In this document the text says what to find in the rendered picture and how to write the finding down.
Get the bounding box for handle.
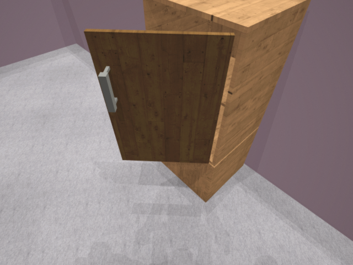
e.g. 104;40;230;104
98;66;117;113

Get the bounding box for cupboard door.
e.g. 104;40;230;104
84;29;235;163

